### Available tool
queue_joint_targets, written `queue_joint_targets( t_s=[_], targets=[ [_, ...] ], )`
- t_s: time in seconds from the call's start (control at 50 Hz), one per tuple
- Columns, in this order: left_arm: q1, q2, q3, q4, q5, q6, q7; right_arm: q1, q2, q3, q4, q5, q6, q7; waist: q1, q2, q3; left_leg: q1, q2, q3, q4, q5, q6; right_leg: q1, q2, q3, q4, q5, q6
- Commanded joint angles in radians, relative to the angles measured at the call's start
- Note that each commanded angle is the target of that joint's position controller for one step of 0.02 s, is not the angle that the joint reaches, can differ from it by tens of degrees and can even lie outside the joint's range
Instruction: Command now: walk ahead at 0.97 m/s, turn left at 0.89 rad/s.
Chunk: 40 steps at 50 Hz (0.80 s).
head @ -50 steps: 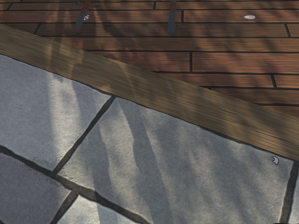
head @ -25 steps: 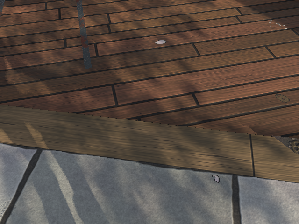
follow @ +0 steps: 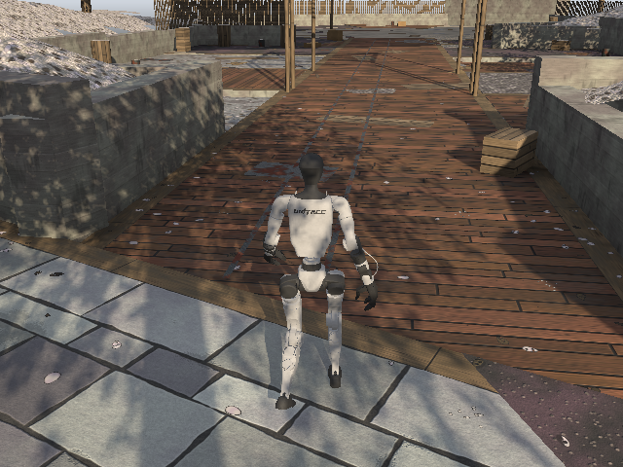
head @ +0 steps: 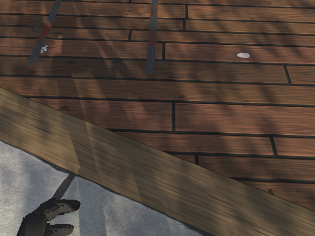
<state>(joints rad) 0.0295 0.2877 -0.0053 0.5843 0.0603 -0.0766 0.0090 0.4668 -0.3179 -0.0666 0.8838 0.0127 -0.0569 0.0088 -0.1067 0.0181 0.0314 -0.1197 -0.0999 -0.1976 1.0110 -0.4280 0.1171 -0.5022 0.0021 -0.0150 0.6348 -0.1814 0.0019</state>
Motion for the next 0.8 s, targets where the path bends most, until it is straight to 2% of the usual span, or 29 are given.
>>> queue_joint_targets(
  t_s=[0.02, 0.04, 0.06, 0.12, 0.14, 0.2, 0.26, 0.3, 0.32, 0.34, 0.36, 0.38, 0.4, 0.42, 0.44, 0.5, 0.54, 0.56, 0.58, 0.62, 0.64, 0.66, 0.68, 0.7, 0.72, 0.74, 0.76, 0.78, 0.8],
  targets=[
    [0.279, 0.143, 0.077, 0.042, -0.002, 0.011, 0.015, -0.148, -0.101, -0.005, -0.141, -0.029, -0.005, 0.012, 0.189, -0.099, -0.131, -0.63, 0.129, 0.093, 0.331, 0.144, 0.0, 0.625, -0.379, 0.578, -0.368, -0.536, -0.138],
    [0.281, 0.122, 0.071, 0.061, 0.003, 0.007, 0.012, -0.175, -0.083, -0.003, -0.141, -0.037, 0.006, 0.025, 0.174, -0.076, -0.073, -0.613, 0.154, 0.103, 0.309, 0.152, -0.009, 0.54, -0.342, 0.456, -0.39, -0.38, -0.125],
    [0.295, 0.106, 0.065, 0.088, -0.001, 0.0, 0.013, -0.193, -0.061, 0.0, -0.152, -0.045, 0.02, 0.038, 0.153, -0.096, -0.025, -0.609, 0.174, 0.107, 0.298, 0.15, -0.018, 0.472, -0.313, 0.354, -0.412, -0.294, -0.116],
    [0.338, 0.059, 0.053, 0.154, -0.032, -0.033, -0.008, -0.289, -0.007, 0.022, -0.214, -0.05, 0.053, 0.062, 0.123, -0.115, 0.044, -0.674, 0.216, 0.114, 0.273, 0.173, -0.028, 0.416, -0.299, 0.179, -0.47, -0.096, -0.101],
    [0.353, 0.053, 0.049, 0.17, -0.033, -0.043, -0.012, -0.325, 0.003, 0.03, -0.237, -0.056, 0.05, 0.068, 0.117, -0.108, 0.054, -0.685, 0.207, 0.098, 0.249, 0.208, -0.029, 0.396, -0.287, 0.145, -0.489, -0.028, -0.11],
    [0.322, 0.089, 0.053, 0.195, -0.027, -0.058, -0.017, -0.422, -0.017, 0.048, -0.292, -0.053, 0.035, 0.078, 0.067, -0.089, 0.112, -0.625, 0.162, 0.106, -0.031, 0.329, -0.032, 0.314, -0.22, -0.021, -0.564, 0.128, -0.119],
    [0.396, 0.145, 0.058, 0.248, -0.053, -0.052, -0.02, -0.525, -0.017, 0.067, -0.308, -0.056, 0.015, 0.097, 0.089, -0.036, 0.136, -0.356, 0.122, 0.293, -0.287, 0.448, -0.006, 0.263, -0.21, -0.048, -0.677, 0.381, -0.153],
    [0.408, 0.232, 0.073, 0.272, -0.051, -0.048, -0.022, -0.474, -0.05, 0.058, -0.287, -0.062, 0.011, 0.075, 0.046, -0.065, 0.067, -0.237, 0.07, 0.3, -0.327, 0.358, 0.007, 0.404, -0.233, -0.056, -0.529, 0.871, -0.155],
    [0.411, 0.272, 0.081, 0.283, -0.045, -0.04, -0.017, -0.36, -0.091, 0.041, -0.257, -0.069, 0.01, 0.057, -0.018, -0.092, -0.024, -0.101, 0.042, 0.28, -0.337, 0.263, 0.013, 0.446, -0.246, -0.055, -0.348, 1.042, -0.142],
    [0.393, 0.286, 0.084, 0.286, -0.046, -0.025, -0.01, -0.154, -0.126, 0.02, -0.195, -0.072, 0.009, 0.036, -0.124, -0.096, -0.134, 0.143, 0.033, 0.257, -0.401, 0.246, 0.015, 0.387, -0.222, -0.058, -0.084, 1.015, -0.127],
    [0.402, 0.238, 0.072, 0.277, -0.046, -0.023, -0.012, 0.012, -0.211, -0.011, -0.146, -0.087, 0.009, 0.009, -0.183, -0.078, -0.237, 0.414, 0.155, 0.134, -0.396, 0.123, 0.008, 0.186, -0.153, -0.048, 0.238, 0.709, -0.113],
    [0.503, 0.04, 0.034, 0.233, -0.056, -0.023, -0.023, 0.031, -0.309, -0.033, -0.145, -0.107, -0.005, -0.008, -0.052, 0.233, -0.366, 0.607, 0.489, -0.304, -0.503, -0.196, 0.015, -0.09, -0.015, 0.009, 0.648, -0.312, -0.104],
    [0.468, 0.11, 0.05, 0.208, -0.083, -0.017, -0.014, 0.016, -0.289, -0.032, -0.17, -0.089, -0.004, -0.011, -0.065, 0.168, -0.448, 0.525, 0.561, -0.572, -0.688, -0.221, 0.019, -0.155, 0.016, 0.135, 0.789, -0.267, -0.12],
    [0.379, 0.144, 0.065, 0.199, -0.08, -0.009, -0.011, -0.069, -0.212, -0.018, -0.148, -0.075, -0.008, -0.012, -0.019, 0.07, -0.245, 0.377, 0.497, -0.4, -0.701, -0.142, 0.01, -0.217, -0.044, 0.123, 0.766, -0.134, -0.122],
    [0.367, 0.11, 0.055, 0.206, -0.072, -0.007, -0.018, -0.132, -0.152, -0.007, -0.142, -0.068, -0.017, -0.008, 0.023, 0.056, -0.119, 0.238, 0.46, -0.264, -0.72, -0.01, 0.014, -0.213, -0.082, 0.097, 0.713, -0.073, -0.116],
    [0.401, 0.05, 0.054, 0.245, -0.047, 0.043, -0.041, -0.167, -0.057, 0.014, -0.116, -0.049, -0.04, -0.006, 0.111, 0.076, -0.033, 0.033, 0.381, -0.001, -0.788, 0.193, -0.014, -0.114, -0.135, 0.086, 0.659, -0.04, -0.09],
    [0.311, 0.025, 0.056, 0.209, -0.043, 0.071, -0.053, -0.146, -0.032, 0.018, -0.081, -0.024, -0.061, -0.001, 0.125, 0.057, 0.034, 0.02, 0.362, 0.127, -0.835, 0.314, -0.035, -0.189, -0.155, 0.074, 0.62, -0.015, -0.084],
    [0.265, 0.011, 0.054, 0.186, -0.044, 0.078, -0.06, -0.14, -0.027, 0.019, -0.072, -0.019, -0.067, 0.0, 0.128, 0.056, 0.06, 0.006, 0.348, 0.202, -0.857, 0.375, -0.051, -0.212, -0.157, 0.054, 0.591, 0.034, -0.081],
    [0.211, -0.002, 0.049, 0.158, -0.043, 0.078, -0.064, -0.149, -0.005, 0.025, -0.066, -0.022, -0.073, 0.0, 0.14, 0.058, 0.103, -0.035, 0.323, 0.29, -0.848, 0.604, -0.06, -0.205, -0.144, 0.016, 0.527, 0.087, -0.076],
    [0.123, -0.018, 0.035, 0.123, -0.037, 0.063, -0.077, -0.215, 0.008, 0.032, -0.069, -0.02, -0.078, -0.012, 0.168, 0.038, 0.156, -0.138, 0.247, 0.438, -0.816, 0.829, -0.078, -0.099, -0.088, -0.066, 0.252, 0.24, -0.075],
    [0.101, -0.016, 0.031, 0.118, -0.033, 0.053, -0.092, -0.206, -0.025, 0.024, -0.068, -0.015, -0.082, -0.023, 0.157, 0.018, 0.14, -0.146, 0.229, 0.473, -0.789, 0.855, -0.081, -0.006, -0.034, -0.14, 0.112, 0.32, -0.073],
    [0.172, -0.001, 0.038, 0.148, -0.033, 0.045, -0.102, -0.199, -0.066, 0.015, -0.069, -0.02, -0.087, -0.033, 0.181, 0.021, 0.067, -0.161, 0.221, 0.504, -0.699, 0.998, -0.08, 0.154, 0.039, -0.215, 0.119, 0.416, -0.08],
    [0.33, 0.026, 0.053, 0.195, -0.027, 0.048, -0.101, -0.238, -0.118, 0.005, -0.09, -0.015, -0.096, -0.04, 0.259, 0.062, -0.046, -0.16, 0.259, 0.494, -0.556, 1.21, -0.097, 0.327, 0.065, -0.2, 0.205, 0.446, -0.115],
    [0.522, 0.043, 0.055, 0.211, -0.02, 0.004, -0.136, -0.303, -0.226, 0.006, -0.161, -0.225, -0.119, 0.011, 0.347, 0.073, -0.122, -0.395, 0.347, 0.437, -0.555, 1.328, -0.16, 0.614, 0.037, 0.037, 0.381, 0.258, -0.065],
    [0.72, 0.2, 0.115, 0.273, -0.03, -0.02, -0.113, -0.502, -0.341, -0.053, -0.216, -0.208, -0.133, 0.017, 0.452, 0.011, -0.104, -0.348, 0.251, 0.466, -0.34, 1.247, -0.222, 0.658, 0.098, -0.04, 0.312, 0.248, -0.034],
    [0.889, 0.248, 0.13, 0.387, -0.003, -0.035, -0.086, -0.532, -0.28, -0.039, -0.192, -0.177, -0.125, 0.027, 0.521, -0.242, -0.107, -0.504, 0.187, 0.384, 0.265, 0.524, -0.276, 0.831, 0.03, 0.094, 0.122, 0.383, -0.094],
    [0.934, 0.255, 0.113, 0.42, 0.044, -0.059, -0.06, -0.397, -0.09, 0.005, -0.206, -0.112, -0.111, 0.057, 0.438, -0.346, -0.251, -0.531, 0.016, 0.288, 0.672, -0.217, -0.289, 0.951, 0.014, 0.232, -0.053, 0.811, -0.185],
    [0.768, 0.407, 0.133, 0.333, -0.002, -0.082, -0.075, -0.108, 0.094, 0.058, -0.247, -0.104, -0.102, 0.069, 0.186, -0.209, -0.42, -0.67, 0.008, 0.0, 0.634, -0.233, -0.298, 1.111, -0.23, 0.649, 0.015, 1.247, -0.486],
    [0.557, 0.313, 0.123, 0.273, -0.004, -0.107, -0.086, -0.241, -0.061, 0.038, -0.28, -0.045, -0.089, 0.054, 0.239, -0.082, -0.133, -0.903, 0.027, -0.052, 0.658, -0.221, -0.3, 0.89, -0.283, 0.713, -0.036, 1.072, -0.529]
  ],
)
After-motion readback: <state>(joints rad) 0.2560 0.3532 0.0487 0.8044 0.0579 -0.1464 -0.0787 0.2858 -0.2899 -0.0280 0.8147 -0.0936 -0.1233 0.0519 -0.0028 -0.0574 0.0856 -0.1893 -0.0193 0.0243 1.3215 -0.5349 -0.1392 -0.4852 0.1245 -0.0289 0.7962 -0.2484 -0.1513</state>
